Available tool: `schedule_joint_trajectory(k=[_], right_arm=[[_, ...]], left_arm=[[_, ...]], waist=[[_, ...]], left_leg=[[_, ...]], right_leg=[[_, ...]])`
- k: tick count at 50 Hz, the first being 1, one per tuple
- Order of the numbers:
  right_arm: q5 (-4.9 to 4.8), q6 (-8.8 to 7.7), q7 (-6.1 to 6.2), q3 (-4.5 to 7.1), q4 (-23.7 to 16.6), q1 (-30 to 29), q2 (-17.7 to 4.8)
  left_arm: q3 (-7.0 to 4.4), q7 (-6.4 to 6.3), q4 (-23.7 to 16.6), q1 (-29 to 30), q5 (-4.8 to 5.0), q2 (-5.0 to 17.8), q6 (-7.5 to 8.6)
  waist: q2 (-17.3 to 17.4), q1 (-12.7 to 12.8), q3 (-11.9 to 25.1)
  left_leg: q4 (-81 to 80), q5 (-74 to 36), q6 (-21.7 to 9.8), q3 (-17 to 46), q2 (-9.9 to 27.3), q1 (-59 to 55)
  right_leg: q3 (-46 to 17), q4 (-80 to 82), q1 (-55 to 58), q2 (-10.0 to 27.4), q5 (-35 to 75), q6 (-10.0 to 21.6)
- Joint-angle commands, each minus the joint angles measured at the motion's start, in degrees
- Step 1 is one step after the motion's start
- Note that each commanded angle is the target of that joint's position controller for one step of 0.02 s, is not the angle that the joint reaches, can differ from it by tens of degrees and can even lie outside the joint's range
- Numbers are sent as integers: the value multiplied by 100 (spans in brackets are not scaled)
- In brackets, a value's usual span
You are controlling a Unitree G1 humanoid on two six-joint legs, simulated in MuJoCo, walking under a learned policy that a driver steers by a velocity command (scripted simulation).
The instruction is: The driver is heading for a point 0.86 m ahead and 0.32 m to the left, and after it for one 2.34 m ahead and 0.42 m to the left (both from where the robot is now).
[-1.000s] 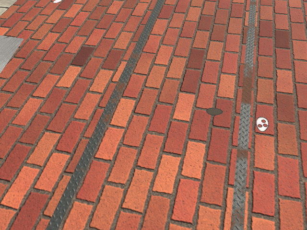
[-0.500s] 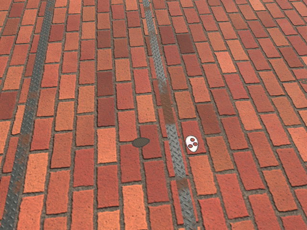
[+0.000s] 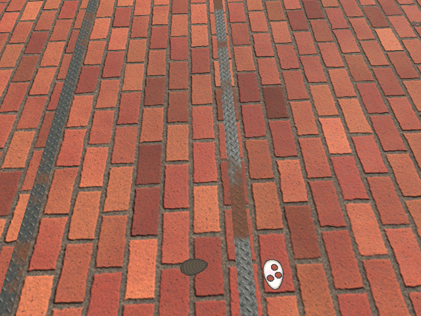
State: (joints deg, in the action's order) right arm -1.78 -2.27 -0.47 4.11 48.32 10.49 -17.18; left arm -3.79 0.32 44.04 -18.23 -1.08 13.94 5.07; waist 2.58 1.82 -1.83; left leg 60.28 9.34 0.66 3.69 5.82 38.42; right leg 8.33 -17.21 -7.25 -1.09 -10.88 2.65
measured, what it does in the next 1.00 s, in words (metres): walks ahead, turning left: left foot, then right foot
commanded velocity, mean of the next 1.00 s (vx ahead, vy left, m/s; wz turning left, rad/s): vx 0.22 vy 0.00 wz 0.54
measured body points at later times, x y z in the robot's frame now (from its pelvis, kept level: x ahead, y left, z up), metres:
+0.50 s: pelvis +0.25 +0.07 -0.01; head +0.30 +0.11 +0.44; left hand +0.34 +0.39 -0.11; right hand +0.45 -0.17 -0.11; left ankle +0.27 +0.14 -0.75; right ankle +0.34 -0.09 -0.66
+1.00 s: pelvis +0.36 +0.06 -0.01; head +0.41 +0.08 +0.44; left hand +0.33 +0.37 -0.10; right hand +0.66 -0.09 -0.11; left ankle +0.27 +0.16 -0.67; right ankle +0.47 -0.01 -0.75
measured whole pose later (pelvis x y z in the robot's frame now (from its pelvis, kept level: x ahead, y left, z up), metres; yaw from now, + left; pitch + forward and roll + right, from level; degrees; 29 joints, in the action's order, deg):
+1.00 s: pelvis +0.36 +0.06 -0.01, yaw +36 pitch +2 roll +0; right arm -1.5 4.3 1.7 5.3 37.6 9.6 -19.2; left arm -3.2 -2.3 39.1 -7.6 -1.3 14.5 -0.1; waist 1.8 0.5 -3.7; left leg 61.1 25.8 5.6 3.5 -0.8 29.1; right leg 2.2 -25.7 -18.3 1.8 -9.2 0.6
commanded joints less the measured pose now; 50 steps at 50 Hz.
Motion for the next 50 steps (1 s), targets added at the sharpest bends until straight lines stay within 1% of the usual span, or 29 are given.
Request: schedule_joint_trajectory(k=[1,5,9,11,12,13,14,15,16,17,18,19,20,21,23,27,30,34,36,37,38,39,40,41,42,43,44,46,50], right_arm=[[44,-18,-48,10,-326,-67,-118],[66,-23,-189,-75,-619,-797,-9],[59,-9,-310,-56,-933,-1169,-126],[47,11,-335,37,-986,-900,-301],[47,19,-327,145,-886,-340,-483],[65,11,-266,326,-661,569,-802],[96,55,-126,498,-563,1199,-1362],[194,6,-107,512,-763,827,-1858],[167,-18,-142,408,-907,988,-1411],[140,-64,-149,336,-925,697,-1140],[34,-78,-134,287,-942,388,-911],[2,-54,-92,247,-1000,98,-748],[87,-28,-52,208,-1091,-60,-674],[152,-18,-34,217,-1135,-128,-702],[174,-12,18,255,-1123,-121,-830],[65,158,177,282,-1088,-44,-928],[59,299,259,276,-1109,7,-919],[75,395,271,259,-1179,16,-879],[49,413,272,239,-1271,-147,-831],[30,417,275,216,-1339,-301,-785],[90,402,270,150,-1418,-193,-569],[193,373,259,86,-1390,429,-280],[128,349,249,165,-1444,599,-651],[118,366,242,295,-1296,673,-1073],[62,442,251,348,-1221,452,-1146],[35,537,272,347,-1182,375,-1034],[33,596,271,321,-1248,283,-910],[-2,622,238,232,-1354,168,-577],[63,583,188,148,-1574,-144,-410]], left_arm=[[-200,-81,-314,394,6,764,143],[-274,-139,-89,106,82,954,82],[-351,-152,102,-52,202,1114,-77],[-395,-188,91,47,234,1296,-168],[-403,-213,53,174,243,1359,-238],[-371,-237,-5,287,273,1324,-276],[-274,-254,-149,172,126,1086,-215],[-30,-172,-401,-472,-41,354,-64],[-103,-110,-342,50,152,903,91],[-127,-102,-501,483,305,998,138],[-118,-166,-472,619,217,946,146],[-161,-230,-456,682,87,1005,103],[-198,-244,-469,614,68,1056,19],[-199,-253,-498,534,57,1003,-58],[-141,-275,-501,438,27,800,-159],[-70,-285,-634,867,14,683,-234],[-51,-224,-752,1309,68,700,-260],[-86,-145,-856,1555,85,810,-210],[-134,-115,-832,1369,95,868,-144],[-159,-110,-777,1155,90,884,-100],[-219,-140,-774,972,17,1128,-76],[-270,-198,-889,1072,-71,1483,-136],[-274,-174,-735,680,-151,1381,-210],[-210,-167,-836,764,-53,1095,-228],[-154,-180,-875,930,-22,869,-262],[-122,-192,-925,1097,10,788,-306],[-119,-216,-922,1229,37,815,-346],[-142,-261,-892,1248,-18,879,-421],[-225,-302,-824,1141,-6,1052,-495]], waist=[[-583,-151,-14],[-466,132,-332],[-504,163,-433],[-698,-79,-98],[-754,-414,193],[-612,-899,671],[200,-1047,1206],[1401,-263,2012],[421,-778,2626],[205,-722,1875],[-277,-519,1245],[-311,-349,898],[-201,-164,806],[-129,-61,782],[-54,24,825],[158,-96,1006],[314,-262,973],[481,-341,842],[620,-188,787],[633,-3,765],[296,-30,975],[-1116,-456,1160],[-2065,-381,1333],[-1400,-310,1225],[-991,-261,998],[-792,-283,841],[-826,-299,700],[-1083,-262,590],[-1286,-64,866]], left_leg=[[-876,-969,10,174,124,92],[-1914,-1387,-127,-222,42,21],[-2355,-640,-418,-531,-100,152],[-2341,-27,-642,-904,-467,-498],[-2404,157,-768,-1079,-747,-1190],[-2866,-387,-954,-1087,-1029,-2504],[-2933,-1864,-1297,233,-244,-4208],[-3353,-2568,-2605,3454,1347,-5896],[-3716,-2839,-2596,3631,1407,-6020],[-3700,-3231,-2347,2696,1223,-5452],[-3717,-3257,-2045,2046,884,-4614],[-3835,-3258,-1869,1682,693,-3875],[-3994,-3405,-1815,1483,559,-3283],[-4074,-3600,-1800,1404,485,-2955],[-4073,-4102,-1783,1135,346,-2639],[-3866,-3608,-1458,1027,62,-2577],[-3750,-2696,-1264,1327,24,-2605],[-3387,-2137,-1218,1996,92,-2873],[-3142,-1939,-1082,2291,-10,-2956],[-2926,-1696,-915,2275,-204,-2828],[-2381,-825,-660,2055,-482,-2390],[-1161,2073,-291,1162,-1287,-1428],[21,3343,31,665,-1463,-515],[885,2970,233,718,-1116,-365],[1214,2518,352,584,-981,-262],[1288,2226,439,499,-885,-266],[1237,1956,487,409,-789,-295],[736,1630,533,19,-762,-536],[-424,1562,505,-181,-504,-959]], right_leg=[[-446,1024,80,1486,1400,749],[3,1082,399,1618,1397,675],[227,582,1216,1829,2246,542],[369,-186,1399,1811,4209,413],[452,-1072,1321,1694,5162,302],[580,-2374,840,1407,5155,66],[549,-4238,-654,1034,2759,-335],[-291,-6285,-2893,-260,-2694,-748],[-1407,-6668,-3145,-87,-2721,-643],[-1386,-6453,-3459,163,-2257,-524],[-1313,-5962,-3432,414,-1794,-500],[-1267,-5576,-3202,558,-1488,-532],[-1303,-5424,-2792,618,-1312,-544],[-1281,-5229,-2593,582,-1197,-584],[-1194,-4719,-2495,476,-963,-702],[-1210,-3510,-2452,258,-83,-851],[-1312,-2804,-2359,127,305,-870],[-1464,-2055,-2214,-64,-115,-770],[-1461,-1307,-1784,-108,-5,-618],[-1394,-588,-1253,-49,705,-490],[-1837,-448,-368,652,1727,-220],[-2990,-665,589,1910,4028,465],[-4329,-479,847,2728,4251,1406],[-3987,-515,734,2557,3674,1444],[-3176,-598,507,2136,3221,1167],[-2676,-545,261,1818,2739,963],[-2407,-448,36,1693,2430,909],[-1802,-235,-212,1377,2183,863],[-1524,-209,35,1621,2220,1050]])
Keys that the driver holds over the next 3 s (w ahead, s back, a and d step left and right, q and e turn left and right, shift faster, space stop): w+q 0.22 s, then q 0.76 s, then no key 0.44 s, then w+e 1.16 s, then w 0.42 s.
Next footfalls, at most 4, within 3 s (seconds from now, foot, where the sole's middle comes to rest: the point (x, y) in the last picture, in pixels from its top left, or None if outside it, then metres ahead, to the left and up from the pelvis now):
0.28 left None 0.31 0.15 -0.78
0.76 right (229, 309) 0.51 0.01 -0.78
1.16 left None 0.31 0.20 -0.78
1.52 right None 0.44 0.00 -0.78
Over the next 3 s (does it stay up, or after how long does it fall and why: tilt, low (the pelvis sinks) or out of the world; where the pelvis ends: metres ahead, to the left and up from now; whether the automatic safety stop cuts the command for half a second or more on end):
stays up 0.99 0.32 0.00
